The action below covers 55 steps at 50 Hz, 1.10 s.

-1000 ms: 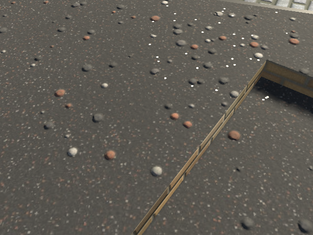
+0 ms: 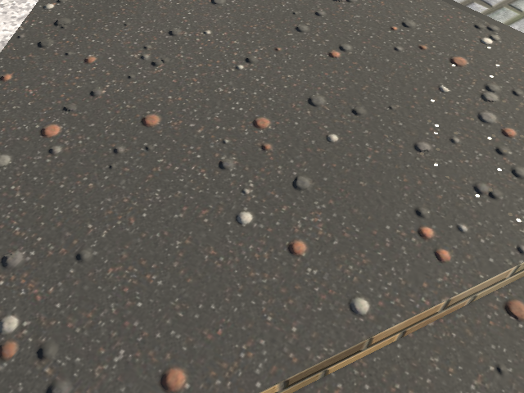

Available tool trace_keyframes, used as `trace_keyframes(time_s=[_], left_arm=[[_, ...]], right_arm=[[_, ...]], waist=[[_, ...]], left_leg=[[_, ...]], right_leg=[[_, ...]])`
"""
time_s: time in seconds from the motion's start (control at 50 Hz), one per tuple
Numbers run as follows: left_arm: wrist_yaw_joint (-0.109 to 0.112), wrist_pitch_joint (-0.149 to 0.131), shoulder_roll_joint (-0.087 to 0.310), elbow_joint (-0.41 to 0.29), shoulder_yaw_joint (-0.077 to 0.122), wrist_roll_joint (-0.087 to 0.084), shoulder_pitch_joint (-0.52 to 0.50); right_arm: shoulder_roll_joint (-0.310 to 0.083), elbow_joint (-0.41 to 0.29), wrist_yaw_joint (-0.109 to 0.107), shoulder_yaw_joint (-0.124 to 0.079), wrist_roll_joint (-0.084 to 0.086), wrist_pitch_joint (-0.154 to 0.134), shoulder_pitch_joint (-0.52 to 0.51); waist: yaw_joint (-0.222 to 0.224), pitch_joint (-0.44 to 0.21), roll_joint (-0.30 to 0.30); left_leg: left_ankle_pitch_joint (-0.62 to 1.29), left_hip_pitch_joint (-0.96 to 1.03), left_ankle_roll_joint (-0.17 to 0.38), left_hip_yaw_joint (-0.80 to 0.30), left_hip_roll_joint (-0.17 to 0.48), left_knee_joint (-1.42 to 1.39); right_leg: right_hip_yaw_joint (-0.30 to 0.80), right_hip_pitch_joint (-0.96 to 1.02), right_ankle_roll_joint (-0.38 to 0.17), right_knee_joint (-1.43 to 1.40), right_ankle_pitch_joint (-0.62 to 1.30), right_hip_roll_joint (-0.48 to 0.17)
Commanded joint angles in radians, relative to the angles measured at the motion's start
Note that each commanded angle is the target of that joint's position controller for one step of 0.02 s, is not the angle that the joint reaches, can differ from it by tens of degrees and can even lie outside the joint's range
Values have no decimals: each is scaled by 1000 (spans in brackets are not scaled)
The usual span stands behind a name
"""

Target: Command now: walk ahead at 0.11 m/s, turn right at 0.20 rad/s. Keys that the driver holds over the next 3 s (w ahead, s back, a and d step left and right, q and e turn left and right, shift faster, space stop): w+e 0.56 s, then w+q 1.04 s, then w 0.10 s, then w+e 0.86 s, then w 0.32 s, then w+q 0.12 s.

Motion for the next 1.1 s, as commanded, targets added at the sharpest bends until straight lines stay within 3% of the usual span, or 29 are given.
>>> trace_keyframes(time_s=[0.02, 0.08, 0.1, 0.12, 0.2, 0.3, 0.32, 0.34, 0.36, 0.38, 0.4, 0.44, 0.48, 0.56, 0.66, 0.7, 0.74, 0.78, 0.8, 0.82, 0.84, 0.86, 0.88, 0.9, 0.94, 0.98, 1.0, 1.04, 1.1], left_arm=[[-17, 22, 73, -56, 8, 31, -21], [-42, 45, 135, -92, 38, 24, -76], [-15, 23, 163, -111, 53, -65, -84], [-5, 9, 147, -115, 49, -71, -89], [-9, -6, 82, -131, 33, -32, -93], [-29, 9, 101, -97, 46, -24, 49], [-21, 13, 132, -78, 65, -28, 128], [-9, 13, 198, -50, 96, -39, 256], [-4, -6, 371, -70, 125, -28, 319], [-16, -36, 302, -102, 100, -17, 276], [-17, -56, 249, -117, 84, -16, 225], [-14, -60, 185, -144, 63, -15, 118], [0, -55, 175, -167, 56, -1, 77], [30, -46, 185, -166, 64, -20, 116], [34, -8, 112, -107, 42, -22, 260], [42, 6, 138, -82, 46, -8, 323], [46, 36, 125, -76, 33, 0, 274], [55, 40, 169, -86, 39, -8, 232], [56, 33, 206, -88, 49, -22, 173], [49, 11, 204, -106, 49, -9, 107], [37, -25, 54, -148, 10, 52, 57], [15, -68, 28, -143, -6, 55, 121], [-2, -88, 94, -134, 15, -2, 218], [-5, -91, 122, -145, 20, -27, 139], [-6, -82, 90, -182, 19, -17, 34], [-13, -76, 40, -220, 6, -2, 7], [-24, -35, 18, -268, -15, 90, -75], [-28, -8, -18, -319, -32, 82, -116], [-16, -1, -2, -370, -42, 51, -168]], right_arm=[[-172, -20, 15, -44, -29, -4, 68], [-201, -6, 12, -54, -37, -7, 117], [-226, -29, -6, -72, 26, -44, 90], [-200, -25, -15, -66, 45, -65, 94], [-195, -27, -15, -73, 26, -97, 61], [-211, -38, 23, -84, 45, -94, 29], [-181, -41, 26, -73, 36, -96, 37], [-115, -55, 28, -50, 12, -99, 33], [-43, -164, 22, -24, -4, -115, -35], [-116, -153, 26, -36, 39, -141, -44], [-156, -155, 37, -44, 66, -159, -54], [-172, -122, 32, -51, 24, -174, -16], [-166, -113, 38, -55, 4, -166, -3], [-92, -129, 40, -32, -2, -141, -45], [-64, -167, 62, -9, 18, -125, -168], [-55, -204, 75, -2, 23, -141, -275], [-26, -209, 83, 7, 30, -130, -200], [-82, -185, 78, -16, 22, -116, -64], [-111, -153, 72, -33, 18, -114, 73], [-140, -94, 60, -46, 17, -107, 256], [-206, -47, 54, -45, 19, -104, 359], [-209, -37, 49, -40, -2, -101, 386], [-224, -38, 41, -68, 0, -91, 350], [-168, -49, 40, -65, 7, -83, 295], [-87, -57, 45, -36, 14, -79, 252], [-66, -54, 33, -26, 17, -77, 253], [-146, -6, 26, -50, -4, -85, 255], [-145, 3, 21, -53, -13, -98, 268], [-111, -4, 13, -46, -9, -98, 247]], waist=[[-57, -95, 186], [-99, 31, 244], [-93, 21, 211], [-94, 29, 176], [-79, 4, 133], [-1, -36, 72], [35, -61, 34], [93, -91, -120], [83, -112, -442], [85, -148, -226], [58, -76, -176], [-6, -18, -53], [-34, -28, -82], [-32, -42, -50], [54, 10, -75], [99, 9, -75], [33, -51, -160], [-46, -169, -175], [-130, -222, -134], [-209, -290, -76], [-179, -274, 218], [-135, -276, 216], [-112, -269, 144], [-119, -170, 82], [-80, -31, 2], [-43, 22, 46], [-19, 43, 18], [-22, -7, 84], [-23, -51, 128]], left_leg=[[-42, 146, 138, -187, 227, -164], [-348, 82, 189, -257, 289, -295], [-357, 148, 213, -311, 332, -289], [-346, 206, 215, -315, 355, -303], [-147, 181, 168, -128, 301, -311], [-146, -57, 124, 77, 230, -147], [-89, -119, 97, 125, 203, -6], [-44, -230, 38, 208, 135, 315], [-378, -592, -40, 162, -54, 721], [-368, -694, -13, -44, -21, 860], [-268, -738, 27, -62, 30, 858], [-105, -641, 43, -61, 91, 718], [-3, -523, 25, -43, 88, 613], [150, -430, -46, 14, 15, 397], [38, -692, -20, 39, 36, 389], [4, -794, 6, 83, 27, 312], [-106, -621, 51, 120, -17, 268], [-36, -305, 105, 126, -72, 126], [152, -112, 141, 97, -65, -59], [291, 216, 180, 17, -6, -102], [729, 492, 227, -254, 205, 5], [1189, 557, 308, -476, 331, 31], [828, 563, 470, -542, 378, -33], [466, 500, 450, -500, 314, -78], [189, 278, 371, -430, 227, -171], [172, 115, 341, -365, 184, -224], [285, -45, 287, -253, 111, -234], [439, -75, 275, -221, 84, -232], [461, -64, 247, -209, 70, -247]], right_leg=[[-4, -117, -16, 79, -114, 33], [26, -282, -53, 369, -251, 11], [65, -390, -50, 450, -277, -41], [91, -467, -47, 469, -266, -68], [41, -373, -25, 348, -145, -102], [-104, 3, -38, 168, -1, -3], [-116, 112, -64, 157, -28, 34], [3, 249, -122, 70, -52, -2], [674, 369, -326, -200, -252, -265], [846, 386, -380, -309, -415, -353], [776, 337, -348, -307, -405, -354], [566, 210, -274, -267, -161, -271], [429, 134, -250, -287, 51, -205], [244, 85, -227, -246, 396, -119], [286, 382, -212, -208, 418, -208], [291, 555, -200, -169, 558, -233], [200, 517, -169, -77, 969, -219], [174, 455, -154, 88, 1381, -198], [149, 401, -137, 200, 1345, -180], [134, 185, -113, 385, 1101, -133], [93, -202, -61, 743, -31, 26], [162, -387, -17, 955, -279, 98], [166, -535, 49, 1060, -261, 88], [141, -649, 61, 1095, -224, 36], [102, -689, 64, 1092, -149, -11], [67, -684, 78, 1079, -115, -25], [3, -620, 46, 994, -82, -37], [-46, -609, 35, 973, -54, -31], [-21, -527, 34, 741, -21, -64]])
